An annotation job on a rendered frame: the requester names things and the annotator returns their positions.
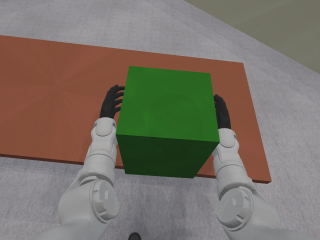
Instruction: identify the carton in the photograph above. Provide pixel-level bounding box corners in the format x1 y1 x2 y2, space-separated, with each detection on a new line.
115 66 220 179

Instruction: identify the robot right hand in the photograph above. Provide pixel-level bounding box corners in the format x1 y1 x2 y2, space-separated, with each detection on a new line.
213 94 231 129

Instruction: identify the robot right forearm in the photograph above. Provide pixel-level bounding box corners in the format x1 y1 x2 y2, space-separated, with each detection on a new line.
212 128 267 203

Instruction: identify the left robot upper arm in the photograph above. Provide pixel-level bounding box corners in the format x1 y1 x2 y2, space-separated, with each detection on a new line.
32 179 120 240

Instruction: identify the right robot upper arm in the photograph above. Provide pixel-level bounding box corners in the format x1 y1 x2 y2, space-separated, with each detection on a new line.
216 188 316 240

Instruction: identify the robot left forearm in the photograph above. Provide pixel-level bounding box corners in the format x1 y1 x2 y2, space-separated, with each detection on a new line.
58 117 118 223

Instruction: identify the table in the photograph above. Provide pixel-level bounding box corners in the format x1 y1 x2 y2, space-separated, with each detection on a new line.
0 35 272 184

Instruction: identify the robot left hand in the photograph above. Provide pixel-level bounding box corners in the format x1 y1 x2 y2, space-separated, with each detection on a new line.
99 85 125 119

